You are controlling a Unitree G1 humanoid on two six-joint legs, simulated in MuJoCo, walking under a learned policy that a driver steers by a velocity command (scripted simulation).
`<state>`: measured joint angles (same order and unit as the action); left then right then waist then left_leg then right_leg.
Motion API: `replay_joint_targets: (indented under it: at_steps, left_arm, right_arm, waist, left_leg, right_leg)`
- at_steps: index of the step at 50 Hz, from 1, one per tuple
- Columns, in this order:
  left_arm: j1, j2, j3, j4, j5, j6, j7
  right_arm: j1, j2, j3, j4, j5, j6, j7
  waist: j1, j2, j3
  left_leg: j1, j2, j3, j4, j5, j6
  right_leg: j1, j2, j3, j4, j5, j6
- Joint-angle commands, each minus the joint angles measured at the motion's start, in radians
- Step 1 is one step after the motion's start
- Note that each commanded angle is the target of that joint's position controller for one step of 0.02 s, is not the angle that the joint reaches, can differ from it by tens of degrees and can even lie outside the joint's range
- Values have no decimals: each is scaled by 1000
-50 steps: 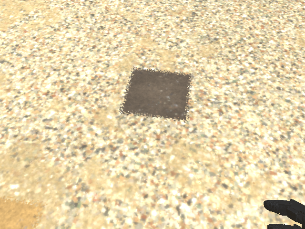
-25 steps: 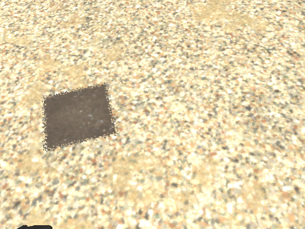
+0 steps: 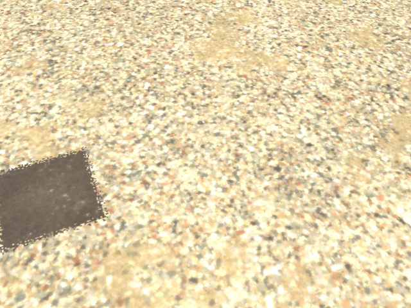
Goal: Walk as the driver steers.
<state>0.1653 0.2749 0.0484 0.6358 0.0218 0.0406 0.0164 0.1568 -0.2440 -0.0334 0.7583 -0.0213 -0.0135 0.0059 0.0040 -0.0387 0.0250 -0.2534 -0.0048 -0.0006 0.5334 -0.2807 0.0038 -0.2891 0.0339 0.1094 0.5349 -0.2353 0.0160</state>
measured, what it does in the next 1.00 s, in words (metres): walks ahead: left foot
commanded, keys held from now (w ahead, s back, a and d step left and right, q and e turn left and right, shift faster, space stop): no key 0.06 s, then w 0.94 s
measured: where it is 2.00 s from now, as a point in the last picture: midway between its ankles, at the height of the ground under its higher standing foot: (186, 185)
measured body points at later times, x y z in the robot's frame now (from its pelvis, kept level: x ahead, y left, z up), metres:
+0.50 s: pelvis +0.11 -0.02 +0.01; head +0.13 -0.03 +0.46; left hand +0.10 +0.25 -0.11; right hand +0.29 -0.27 -0.09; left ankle +0.15 +0.12 -0.67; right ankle +0.02 -0.13 -0.73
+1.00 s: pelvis +0.37 +0.05 +0.01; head +0.38 +0.06 +0.46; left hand +0.54 +0.31 -0.08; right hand +0.39 -0.23 -0.11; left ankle +0.34 +0.13 -0.73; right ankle +0.50 -0.13 -0.66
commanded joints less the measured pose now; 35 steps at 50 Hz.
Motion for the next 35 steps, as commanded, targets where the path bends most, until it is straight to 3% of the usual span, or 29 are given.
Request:
replay_joint_targets:
  at_steps: [1,3,4,6,8,11,13,14,15,16,17,18,20,22,23,26,28,30,32,33,34,35]
  left_arm:
    - [-13,100,31,-58,0,-7,-3]
    - [-6,92,31,-44,-4,-12,-8]
    - [5,82,27,-31,-1,-15,-6]
    - [18,85,30,-20,-6,-23,-3]
    - [30,79,29,-19,-17,-46,-5]
    - [46,52,26,-13,-34,-85,-13]
    - [107,52,29,11,-37,-104,-20]
    - [165,70,36,34,-35,-112,-23]
    - [235,117,49,53,-36,-120,-22]
    - [313,198,71,65,-36,-125,-32]
    - [356,186,66,64,-28,-134,-35]
    - [351,164,58,67,-27,-141,-32]
    - [327,137,48,61,-26,-138,-24]
    - [299,90,29,61,-26,-120,-18]
    - [294,86,27,63,-30,-113,-14]
    - [284,127,34,70,-35,-104,0]
    - [304,161,43,84,-37,-104,0]
    - [302,170,47,99,-46,-107,-2]
    - [284,180,52,107,-47,-104,-2]
    - [273,185,53,109,-45,-101,-1]
    - [275,173,49,109,-39,-97,2]
    - [274,139,34,92,-21,-95,6]
  right_arm:
    - [-42,-139,-24,-70,0,-23,-2]
    - [-49,-133,-20,-76,1,-20,1]
    - [-37,-119,-14,-72,-1,-19,-1]
    - [-14,-150,-23,-70,12,-9,-8]
    - [18,-170,-30,-68,25,-6,-17]
    - [47,-193,-40,-55,36,-15,-20]
    - [1,-174,-34,-67,43,-17,-13]
    - [-41,-142,-25,-86,45,-21,-9]
    - [-74,-93,-11,-110,43,-34,-6]
    - [-92,-88,-11,-139,42,-56,-7]
    - [-120,-137,-25,-150,48,-73,-7]
    - [-96,-148,-33,-144,59,-83,-2]
    - [-96,-121,-25,-132,51,-91,13]
    - [-121,-103,-23,-134,45,-88,34]
    - [-136,-86,-17,-136,42,-85,43]
    - [-199,-46,3,-149,37,-85,57]
    - [-221,-70,-2,-155,42,-84,57]
    - [-223,-103,-11,-165,49,-83,54]
    - [-183,-137,-26,-160,46,-84,48]
    - [-117,-159,-40,-144,40,-82,41]
    - [19,-189,-60,-104,38,-77,31]
    - [196,-232,-76,-68,34,-72,20]
  waist:
    - [5,145,-63]
    - [2,103,-36]
    - [-3,87,-54]
    - [-15,86,-22]
    - [-22,105,37]
    - [-12,174,73]
    - [27,164,83]
    - [52,116,82]
    - [66,-25,72]
    - [84,-236,48]
    - [112,-225,48]
    - [86,-133,34]
    - [72,-30,9]
    - [58,-46,21]
    - [60,-53,27]
    - [73,-54,43]
    - [78,-77,49]
    - [61,-87,66]
    - [22,-86,50]
    - [-21,-80,2]
    - [-85,-65,-85]
    - [-159,-5,-211]
  left_leg:
    - [-36,124,-146,-175,25,49]
    - [-27,97,-110,-151,-23,33]
    - [-16,85,-95,-151,-100,33]
    - [-12,80,-110,-152,-296,62]
    - [-22,140,-202,-198,-450,115]
    - [-14,264,-359,-273,-515,191]
    - [-105,224,-294,-235,-434,168]
    - [-163,151,-195,-147,-345,128]
    - [-262,43,-54,64,-217,65]
    - [-412,-41,42,316,-161,16]
    - [-574,-28,-41,506,-309,18]
    - [-653,10,-75,617,-288,37]
    - [-700,66,-67,622,-145,59]
    - [-623,90,-37,500,-44,42]
    - [-580,81,-10,429,1,25]
    - [-414,46,34,187,153,-7]
    - [-308,23,44,100,225,-10]
    - [-267,26,23,54,252,12]
    - [-200,11,29,19,233,46]
    - [-103,-12,48,5,218,68]
    - [77,-32,67,4,208,95]
    - [352,87,-66,35,172,140]
  right_leg:
    - [107,-42,30,-36,79,-21]
    - [74,-45,37,-50,69,-38]
    - [76,-40,32,-62,-3,-39]
    - [-4,-4,-6,-28,-225,-48]
    - [-98,2,-39,24,-299,-59]
    - [-127,-14,-114,118,-186,-61]
    - [1,-23,-109,38,-175,-88]
    - [79,-42,-45,-36,-203,-111]
    - [167,-128,149,-151,-295,-163]
    - [298,-284,459,-277,-279,-263]
    - [385,-371,612,-313,-157,-336]
    - [449,-380,575,-275,-73,-332]
    - [480,-340,414,-269,39,-284]
    - [406,-283,272,-315,151,-240]
    - [371,-259,213,-337,182,-231]
    - [252,-210,85,-369,199,-207]
    - [198,-224,67,-386,180,-203]
    - [204,-259,72,-386,189,-191]
    - [247,-271,50,-324,357,-166]
    - [256,-249,15,-226,528,-145]
    - [219,-210,-25,-57,650,-121]
    - [47,-168,-50,211,485,-87]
